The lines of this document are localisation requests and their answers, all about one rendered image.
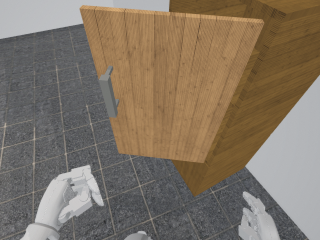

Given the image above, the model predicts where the left robot hand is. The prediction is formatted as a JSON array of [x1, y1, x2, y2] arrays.
[[35, 165, 104, 231]]

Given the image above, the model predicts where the handle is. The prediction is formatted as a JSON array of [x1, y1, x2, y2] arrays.
[[99, 65, 120, 118]]

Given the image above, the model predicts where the cupboard door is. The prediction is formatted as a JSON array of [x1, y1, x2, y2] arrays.
[[79, 5, 265, 163]]

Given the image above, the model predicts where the right robot hand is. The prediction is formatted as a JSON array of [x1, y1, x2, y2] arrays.
[[238, 191, 280, 240]]

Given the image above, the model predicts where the left robot forearm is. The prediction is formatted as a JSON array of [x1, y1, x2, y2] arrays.
[[20, 223, 60, 240]]

